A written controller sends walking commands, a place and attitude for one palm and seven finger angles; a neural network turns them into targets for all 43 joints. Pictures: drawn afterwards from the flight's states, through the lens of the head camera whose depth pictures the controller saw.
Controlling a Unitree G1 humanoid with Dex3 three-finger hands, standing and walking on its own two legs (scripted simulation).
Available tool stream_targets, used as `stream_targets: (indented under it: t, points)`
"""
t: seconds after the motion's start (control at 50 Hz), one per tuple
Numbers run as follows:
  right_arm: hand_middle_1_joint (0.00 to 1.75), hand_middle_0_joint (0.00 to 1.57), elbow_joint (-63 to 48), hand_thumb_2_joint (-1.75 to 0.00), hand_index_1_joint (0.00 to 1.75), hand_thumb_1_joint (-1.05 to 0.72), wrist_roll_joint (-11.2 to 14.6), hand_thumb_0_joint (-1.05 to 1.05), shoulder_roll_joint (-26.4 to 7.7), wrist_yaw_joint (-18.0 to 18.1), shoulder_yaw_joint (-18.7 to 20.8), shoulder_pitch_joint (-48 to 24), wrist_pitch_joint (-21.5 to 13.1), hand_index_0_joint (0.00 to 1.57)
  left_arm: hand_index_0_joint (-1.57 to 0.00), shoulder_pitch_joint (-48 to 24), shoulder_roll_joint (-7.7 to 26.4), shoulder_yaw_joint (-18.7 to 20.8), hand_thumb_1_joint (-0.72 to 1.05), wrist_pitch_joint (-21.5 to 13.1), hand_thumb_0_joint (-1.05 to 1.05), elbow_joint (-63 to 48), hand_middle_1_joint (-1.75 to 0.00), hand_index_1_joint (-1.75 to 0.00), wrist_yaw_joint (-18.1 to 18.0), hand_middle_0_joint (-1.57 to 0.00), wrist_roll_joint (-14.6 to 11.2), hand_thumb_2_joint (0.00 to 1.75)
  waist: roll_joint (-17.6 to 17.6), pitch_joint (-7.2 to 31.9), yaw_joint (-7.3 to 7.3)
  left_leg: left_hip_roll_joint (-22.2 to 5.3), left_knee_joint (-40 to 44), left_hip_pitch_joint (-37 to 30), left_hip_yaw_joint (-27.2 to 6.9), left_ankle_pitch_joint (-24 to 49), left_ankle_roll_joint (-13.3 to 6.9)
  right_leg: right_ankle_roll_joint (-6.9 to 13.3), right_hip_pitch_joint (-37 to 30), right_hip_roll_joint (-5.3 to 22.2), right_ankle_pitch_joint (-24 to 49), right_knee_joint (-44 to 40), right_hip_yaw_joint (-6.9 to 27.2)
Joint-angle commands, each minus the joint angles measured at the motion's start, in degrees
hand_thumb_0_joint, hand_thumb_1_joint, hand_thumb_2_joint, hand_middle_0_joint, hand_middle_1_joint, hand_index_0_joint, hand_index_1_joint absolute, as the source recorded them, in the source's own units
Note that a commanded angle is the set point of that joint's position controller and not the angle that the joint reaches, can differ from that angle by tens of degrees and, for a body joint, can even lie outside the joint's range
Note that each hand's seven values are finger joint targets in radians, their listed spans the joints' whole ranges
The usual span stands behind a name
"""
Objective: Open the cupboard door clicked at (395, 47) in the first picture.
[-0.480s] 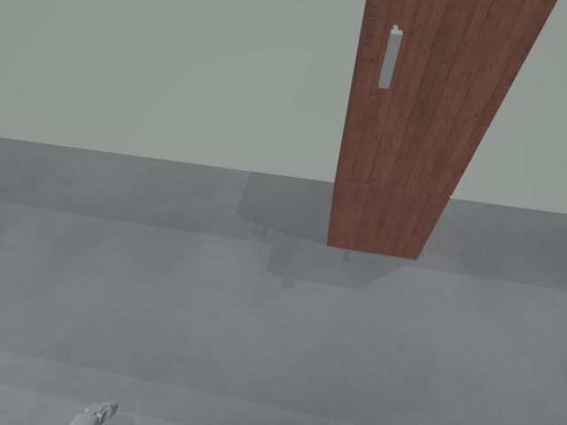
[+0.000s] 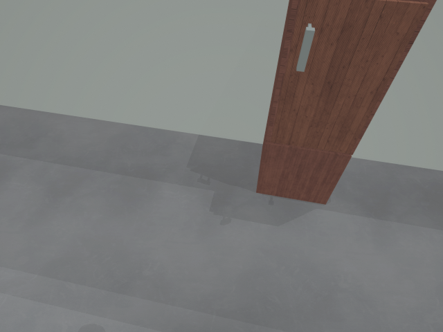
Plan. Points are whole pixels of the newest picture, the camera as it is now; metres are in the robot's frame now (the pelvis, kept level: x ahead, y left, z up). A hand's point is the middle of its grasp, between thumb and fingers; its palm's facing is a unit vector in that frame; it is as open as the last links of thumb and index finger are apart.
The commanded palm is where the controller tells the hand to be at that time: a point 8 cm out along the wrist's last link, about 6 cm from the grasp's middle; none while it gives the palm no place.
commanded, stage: stand and wait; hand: left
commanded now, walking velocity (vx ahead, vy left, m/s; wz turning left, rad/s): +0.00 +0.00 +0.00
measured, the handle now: (305, 47) +0.93 -0.21 +0.10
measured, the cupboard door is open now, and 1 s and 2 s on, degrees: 0 0 0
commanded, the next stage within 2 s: look at it before walking up in 0.34 s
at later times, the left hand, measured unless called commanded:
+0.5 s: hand out of the picture +0.07 +0.23 -0.15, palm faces -0.03 -0.94 -0.34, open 7.4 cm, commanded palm none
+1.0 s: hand out of the picture +0.07 +0.23 -0.15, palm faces -0.04 -0.94 -0.33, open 7.4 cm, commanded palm none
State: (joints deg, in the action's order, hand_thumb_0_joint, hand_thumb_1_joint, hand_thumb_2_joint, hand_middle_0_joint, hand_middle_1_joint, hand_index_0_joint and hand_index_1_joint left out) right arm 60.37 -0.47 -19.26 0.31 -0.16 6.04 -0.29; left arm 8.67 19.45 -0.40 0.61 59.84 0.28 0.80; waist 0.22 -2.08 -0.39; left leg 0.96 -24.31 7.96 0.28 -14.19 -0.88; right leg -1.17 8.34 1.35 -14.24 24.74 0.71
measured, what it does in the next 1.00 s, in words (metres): stands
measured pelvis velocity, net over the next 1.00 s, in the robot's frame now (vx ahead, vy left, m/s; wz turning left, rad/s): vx -0.01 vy -0.01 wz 0.00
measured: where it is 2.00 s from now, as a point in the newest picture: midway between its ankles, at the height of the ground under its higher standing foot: outside the picture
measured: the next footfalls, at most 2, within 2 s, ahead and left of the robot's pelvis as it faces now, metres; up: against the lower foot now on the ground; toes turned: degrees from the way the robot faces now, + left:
left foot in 1.98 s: +0.03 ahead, +0.11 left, +0.00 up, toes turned -26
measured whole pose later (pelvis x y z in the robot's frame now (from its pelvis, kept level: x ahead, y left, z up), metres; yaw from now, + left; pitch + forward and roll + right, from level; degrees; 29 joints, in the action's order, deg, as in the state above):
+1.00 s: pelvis -0.01 -0.01 +0.00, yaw +0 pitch -2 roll +0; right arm 63.9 -0.2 -19.4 0.2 -0.5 6.5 -0.5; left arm 7.7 19.3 -0.3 -0.3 62.3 0.4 0.8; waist -0.1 -2.4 0.0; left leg -0.5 -20.8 7.3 -0.1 -11.8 0.5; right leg 0.1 7.7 -0.1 -11.7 21.2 0.4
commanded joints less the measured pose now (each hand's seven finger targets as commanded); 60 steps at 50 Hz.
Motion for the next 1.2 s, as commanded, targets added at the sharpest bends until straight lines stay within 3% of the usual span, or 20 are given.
stream_targets:
  t: [0.0,0.48,0.72,0.96,1.06,1.08,1.14,1.18]
  points:
    - [0.3,0.2,-3.5,-0.9,0.3,-0.9,0.0,0.0,-11.9,0.6,2.6,-3.3,-1.7,0.2,-0.2,-3.4,11.7,2.4,0.9,-1.7,0.0,-3.4,-0.3,-0.3,-0.9,-0.2,-0.2,0.9,0.2,3.9,0.27,-7.2,5.1,0.0,-5.9,9.7,-1.5,2.7,0.0,5.3,8.6,-4.0,4.3]
    - [0.3,0.2,-0.2,-0.9,0.3,-0.9,-0.1,0.0,-11.9,0.4,2.2,-1.7,-1.8,0.2,-0.2,-3.5,11.8,2.3,0.9,-2.1,0.0,-1.2,-0.3,-0.3,-0.9,-0.2,-0.2,0.9,0.5,2.8,0.29,-7.4,7.0,0.2,-6.2,7.8,-0.8,2.9,0.7,5.5,6.1,-6.4,5.7]
    - [0.3,0.2,-0.2,-0.9,0.3,-0.9,0.0,0.0,-11.7,0.5,2.2,-1.9,-1.8,0.2,-0.2,-3.4,11.9,2.4,0.9,-2.3,0.0,-1.2,-0.3,-0.3,-0.9,-0.2,-0.2,0.9,0.0,4.3,0.43,-7.6,6.2,-1.1,-5.7,10.2,-0.5,3.2,-0.3,5.8,9.8,-6.7,6.0]
    - [0.3,0.2,0.0,-0.9,0.3,-0.9,0.0,0.0,-11.9,0.5,2.1,-2.1,-1.7,0.2,-0.2,-3.2,11.9,2.3,0.9,-2.3,0.0,-1.0,-0.3,-0.3,-0.9,-0.2,-0.2,0.9,0.1,3.2,0.3,-7.7,6.8,-1.1,-5.7,10.0,-0.4,2.9,-0.1,5.7,9.5,-7.2,5.6]
    - [0.3,0.2,0.0,-0.9,0.3,-0.9,0.0,0.0,-12.2,0.6,2.1,-2.0,-1.8,0.2,-0.2,-3.2,11.9,2.4,0.9,-2.2,0.0,-1.1,-0.3,-0.3,-0.9,-0.2,-0.2,0.9,-0.4,4.8,0.34,-8.1,6.4,-2.8,-5.2,12.5,-0.4,3.1,-0.8,5.5,12.8,-6.3,5.7]
    - [0.3,0.2,0.0,-0.9,0.3,-0.9,0.0,0.0,-11.9,0.8,2.3,-1.8,-1.8,0.2,-0.2,-3.3,11.7,2.5,0.9,-2.0,0.0,-1.5,-0.3,-0.3,-0.9,-0.2,-0.2,0.9,-0.3,4.5,0.4,-8.3,5.4,-3.2,-4.5,13.6,-0.3,3.1,-0.1,5.3,14.8,-5.5,6.0]
    - [0.3,0.2,-0.3,-0.9,0.3,-0.9,-0.1,0.0,-5.3,1.2,1.6,2.3,-0.4,0.2,-0.2,0.3,5.9,1.8,0.9,0.0,0.0,-1.6,-0.3,-0.3,-1.2,-0.2,-0.2,0.9,0.7,4.0,0.72,-8.6,1.7,-2.6,-1.4,14.4,0.9,2.6,2.2,5.1,19.6,-1.8,6.9]
    - [0.3,0.2,-1.6,-0.9,0.3,-0.9,-0.2,0.0,-5.8,1.5,2.3,2.8,0.2,0.2,-0.2,1.1,6.1,2.3,0.9,0.7,0.0,-2.9,-0.3,-0.3,-1.1,-0.2,0.0,0.9,0.2,3.1,0.71,-9.2,0.3,-2.1,-0.5,13.1,0.8,2.6,4.9,4.4,19.7,0.5,7.4]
